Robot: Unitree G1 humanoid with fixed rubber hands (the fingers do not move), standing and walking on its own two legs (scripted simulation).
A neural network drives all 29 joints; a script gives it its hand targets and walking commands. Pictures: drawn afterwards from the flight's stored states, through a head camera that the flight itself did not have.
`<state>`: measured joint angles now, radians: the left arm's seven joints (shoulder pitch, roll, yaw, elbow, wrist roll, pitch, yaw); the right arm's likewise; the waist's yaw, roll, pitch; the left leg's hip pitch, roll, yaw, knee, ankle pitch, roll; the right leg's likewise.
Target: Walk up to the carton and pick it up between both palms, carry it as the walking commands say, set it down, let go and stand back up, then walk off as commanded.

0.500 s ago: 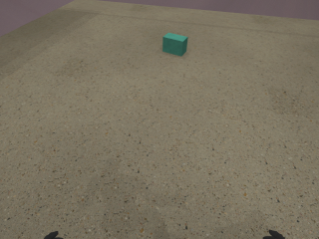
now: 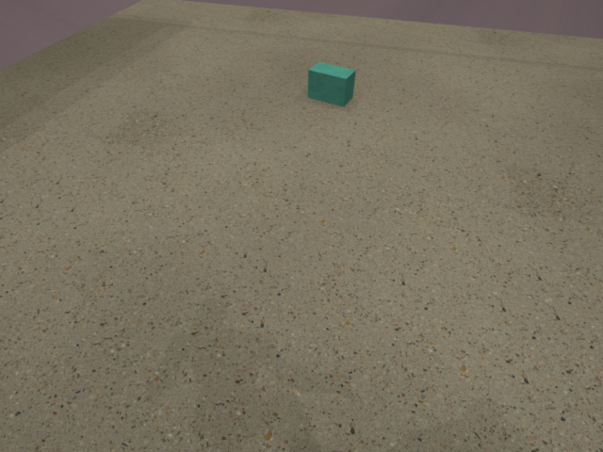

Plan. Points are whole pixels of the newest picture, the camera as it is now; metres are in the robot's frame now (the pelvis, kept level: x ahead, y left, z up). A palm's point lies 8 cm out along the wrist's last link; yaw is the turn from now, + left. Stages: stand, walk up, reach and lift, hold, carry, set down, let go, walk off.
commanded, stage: stand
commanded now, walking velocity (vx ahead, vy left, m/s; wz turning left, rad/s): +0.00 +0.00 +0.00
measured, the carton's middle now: (331, 84) +2.57 -0.22 -0.68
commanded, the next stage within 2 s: walk up in 0.62 s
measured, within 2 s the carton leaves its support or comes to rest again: neither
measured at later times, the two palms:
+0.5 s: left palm out of the picture +0.11 +0.31 -0.10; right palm out of the picture +0.11 -0.31 -0.10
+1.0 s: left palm out of the picture +0.12 +0.26 -0.11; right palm out of the picture +0.08 -0.33 -0.13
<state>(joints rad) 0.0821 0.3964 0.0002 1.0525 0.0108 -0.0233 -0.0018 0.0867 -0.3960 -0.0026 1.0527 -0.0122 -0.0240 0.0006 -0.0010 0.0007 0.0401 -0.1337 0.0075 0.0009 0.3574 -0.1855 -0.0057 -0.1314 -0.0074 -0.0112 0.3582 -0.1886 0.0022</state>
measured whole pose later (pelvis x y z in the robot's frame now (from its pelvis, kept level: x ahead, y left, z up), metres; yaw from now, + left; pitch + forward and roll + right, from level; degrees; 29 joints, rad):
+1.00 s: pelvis +0.04 -0.03 -0.01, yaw -1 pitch +0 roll +0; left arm 0.20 0.34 0.04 0.93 0.01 -0.02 -0.05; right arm 0.23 -0.36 -0.04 1.01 -0.03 0.01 0.02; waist 0.00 0.02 0.01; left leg -0.17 0.06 0.00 0.46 -0.31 -0.03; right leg -0.20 -0.04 -0.11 0.48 -0.35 -0.01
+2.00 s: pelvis +0.51 -0.07 -0.02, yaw +0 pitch +0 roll +1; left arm 0.14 0.22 0.04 0.93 0.03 -0.07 -0.03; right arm 0.37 -0.26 -0.06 1.02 -0.02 -0.05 0.01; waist -0.05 0.06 0.06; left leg -0.32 0.11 0.01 1.10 -0.40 -0.02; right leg -0.37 -0.08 -0.14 0.58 -0.21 -0.02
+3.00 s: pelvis +1.00 -0.08 -0.03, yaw -1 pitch +2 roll +0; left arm 0.02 0.20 0.05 0.90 0.04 -0.06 -0.04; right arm 0.50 -0.19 -0.04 1.09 -0.02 -0.07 -0.01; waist -0.08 0.02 0.05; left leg -0.07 0.16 0.10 0.65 -0.49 -0.05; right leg -0.45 -0.07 -0.15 0.55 -0.11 -0.02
